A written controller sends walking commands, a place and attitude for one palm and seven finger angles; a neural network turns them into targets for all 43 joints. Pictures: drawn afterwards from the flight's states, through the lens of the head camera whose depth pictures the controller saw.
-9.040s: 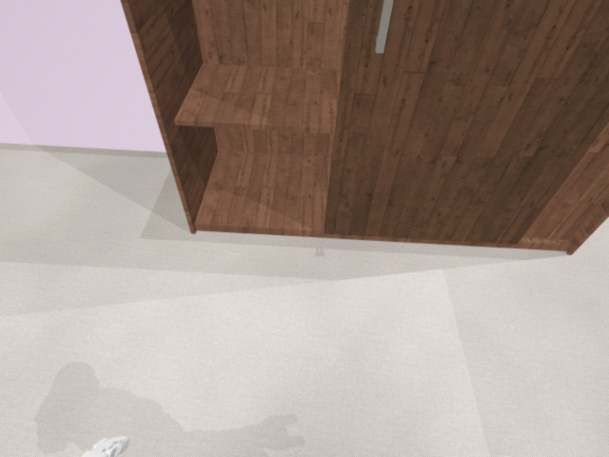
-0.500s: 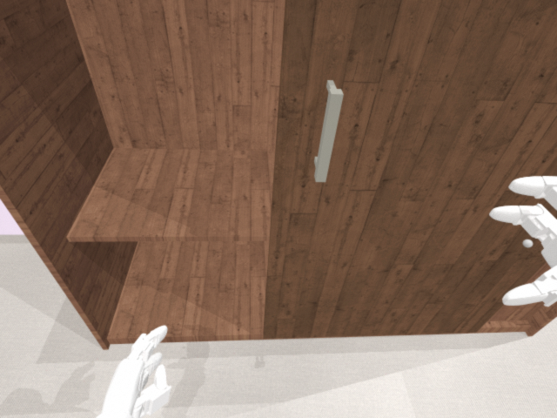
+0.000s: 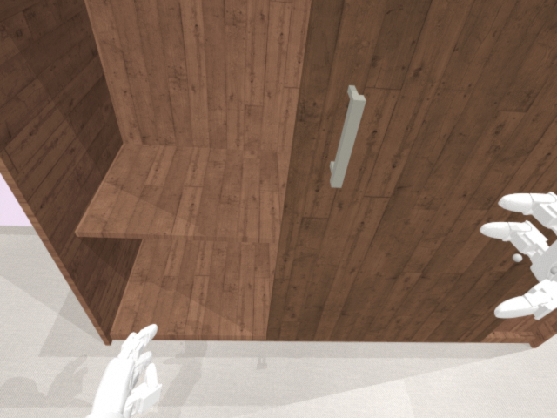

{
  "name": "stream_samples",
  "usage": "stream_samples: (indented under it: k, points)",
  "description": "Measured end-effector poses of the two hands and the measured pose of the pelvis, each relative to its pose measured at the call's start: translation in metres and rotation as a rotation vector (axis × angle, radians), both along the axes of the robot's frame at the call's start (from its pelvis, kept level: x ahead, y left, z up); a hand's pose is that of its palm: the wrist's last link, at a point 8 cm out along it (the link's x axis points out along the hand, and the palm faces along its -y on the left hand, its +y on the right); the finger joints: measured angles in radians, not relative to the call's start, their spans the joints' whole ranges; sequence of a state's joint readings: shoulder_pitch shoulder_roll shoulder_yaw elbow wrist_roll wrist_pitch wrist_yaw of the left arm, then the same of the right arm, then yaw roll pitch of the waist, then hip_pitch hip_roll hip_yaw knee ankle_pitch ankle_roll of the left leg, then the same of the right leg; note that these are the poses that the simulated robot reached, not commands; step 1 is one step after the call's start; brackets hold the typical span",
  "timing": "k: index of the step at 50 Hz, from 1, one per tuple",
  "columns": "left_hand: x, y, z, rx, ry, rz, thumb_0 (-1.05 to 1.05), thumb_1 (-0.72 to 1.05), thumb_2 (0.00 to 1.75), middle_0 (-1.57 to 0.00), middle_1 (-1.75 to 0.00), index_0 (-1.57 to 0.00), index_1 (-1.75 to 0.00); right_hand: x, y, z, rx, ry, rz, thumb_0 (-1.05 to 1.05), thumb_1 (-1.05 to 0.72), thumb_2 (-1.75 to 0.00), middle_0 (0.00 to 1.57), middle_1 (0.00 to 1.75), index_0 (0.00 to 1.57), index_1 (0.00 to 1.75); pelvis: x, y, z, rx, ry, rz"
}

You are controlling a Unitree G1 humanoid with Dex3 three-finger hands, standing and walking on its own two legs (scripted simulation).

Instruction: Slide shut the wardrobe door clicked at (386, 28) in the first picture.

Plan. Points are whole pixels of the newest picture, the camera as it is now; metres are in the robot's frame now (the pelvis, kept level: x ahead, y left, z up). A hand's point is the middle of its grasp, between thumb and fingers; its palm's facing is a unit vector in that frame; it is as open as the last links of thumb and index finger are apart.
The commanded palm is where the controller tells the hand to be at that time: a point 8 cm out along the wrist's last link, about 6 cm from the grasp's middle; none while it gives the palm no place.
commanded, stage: move the hooked fingers beside the handle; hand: right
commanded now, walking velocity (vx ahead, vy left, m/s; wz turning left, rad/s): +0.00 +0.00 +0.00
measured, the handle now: (343, 138) +0.54 -0.10 +0.16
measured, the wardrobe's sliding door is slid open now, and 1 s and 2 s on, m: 0.56 0.56 0.56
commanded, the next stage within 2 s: none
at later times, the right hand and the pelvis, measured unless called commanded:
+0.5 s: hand (469, 214) +0.35 -0.24 +0.18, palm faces -0.01 +1.00 -0.05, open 14.0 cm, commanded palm +0.32 -0.29 +0.18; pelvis +0.01 +0.00 +0.00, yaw +1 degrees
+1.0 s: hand (427, 189) +0.40 -0.20 +0.17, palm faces -0.02 +1.00 -0.02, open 14.0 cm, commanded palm +0.38 -0.25 +0.17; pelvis +0.01 -0.01 +0.00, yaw +2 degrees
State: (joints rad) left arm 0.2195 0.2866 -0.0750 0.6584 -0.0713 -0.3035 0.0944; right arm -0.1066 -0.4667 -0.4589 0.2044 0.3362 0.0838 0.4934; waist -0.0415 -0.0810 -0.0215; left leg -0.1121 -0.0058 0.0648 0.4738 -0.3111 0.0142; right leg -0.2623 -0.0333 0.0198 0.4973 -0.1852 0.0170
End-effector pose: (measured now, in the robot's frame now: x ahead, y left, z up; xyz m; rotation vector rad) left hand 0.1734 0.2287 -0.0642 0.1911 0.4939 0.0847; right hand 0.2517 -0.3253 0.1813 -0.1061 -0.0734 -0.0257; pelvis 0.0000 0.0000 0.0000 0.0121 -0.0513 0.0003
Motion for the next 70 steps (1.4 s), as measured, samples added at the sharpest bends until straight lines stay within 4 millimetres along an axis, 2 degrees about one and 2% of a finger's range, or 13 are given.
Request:
stream_samples:
  k: [9, 17, 24, 35, 47, 56, 64, 70]
  points:
    - [0.005, 0.000, -0.001, 0.000, 0.003, -0.002, 0.02, 0.91, 0.90, -0.20, -0.30, -0.21, -0.30, 0.009, 0.005, 0.000, 0.025, -0.035, -0.009, -0.01, 0.50, -0.30, 0.30, 1.20, 0.30, 1.20, 0.004, 0.001, -0.001, -0.002, 0.001, -0.003]
    - [0.001, 0.000, -0.005, 0.008, 0.031, 0.015, 0.02, 0.91, 0.90, -0.20, -0.30, -0.21, -0.30, 0.043, 0.022, -0.007, 0.033, 0.012, 0.035, -0.01, 0.50, -0.30, 0.30, 1.20, 0.30, 1.20, 0.004, 0.000, -0.001, -0.003, 0.012, -0.003]
    - [-0.009, 0.004, -0.008, 0.006, 0.064, 0.056, 0.02, 0.91, 0.90, -0.20, -0.30, -0.21, -0.30, 0.070, 0.030, -0.001, 0.054, -0.011, 0.037, -0.01, 0.50, -0.30, 0.30, 1.20, 0.30, 1.20, 0.009, -0.003, 0.000, -0.006, 0.027, 0.014]
    - [-0.021, 0.008, -0.016, 0.016, 0.129, 0.093, 0.02, 0.91, 0.90, -0.20, -0.30, -0.21, -0.30, 0.093, 0.047, -0.013, 0.070, 0.032, 0.052, -0.01, 0.50, -0.30, 0.30, 1.20, 0.30, 1.20, 0.013, -0.010, -0.001, -0.007, 0.038, 0.021]
    - [-0.029, 0.004, -0.020, 0.009, 0.172, 0.112, 0.01, 0.91, 0.90, -0.20, -0.30, -0.21, -0.30, 0.123, 0.063, -0.006, 0.079, 0.028, 0.042, -0.01, 0.50, -0.30, 0.30, 1.20, 0.30, 1.20, 0.013, -0.012, 0.000, -0.007, 0.047, 0.026]
    - [-0.048, 0.009, -0.028, 0.013, 0.241, 0.137, 0.01, 0.91, 0.90, -0.20, -0.30, -0.21, -0.30, 0.143, 0.080, -0.012, 0.090, 0.057, 0.048, -0.01, 0.50, -0.30, 0.30, 1.20, 0.30, 1.20, 0.011, -0.012, -0.001, -0.006, 0.059, 0.029]
    - [-0.075, 0.015, -0.037, 0.012, 0.318, 0.173, 0.01, 0.91, 0.90, -0.20, -0.30, -0.21, -0.30, 0.165, 0.096, -0.005, 0.083, 0.042, 0.051, -0.01, 0.50, -0.30, 0.30, 1.20, 0.30, 1.20, 0.011, -0.011, -0.001, -0.006, 0.070, 0.032]
    - [-0.096, 0.020, -0.044, 0.007, 0.381, 0.196, 0.01, 0.91, 0.90, -0.20, -0.30, -0.21, -0.30, 0.185, 0.114, -0.011, 0.092, 0.081, 0.061, -0.01, 0.50, -0.30, 0.30, 1.20, 0.30, 1.20, 0.010, -0.010, -0.003, -0.006, 0.091, 0.036]
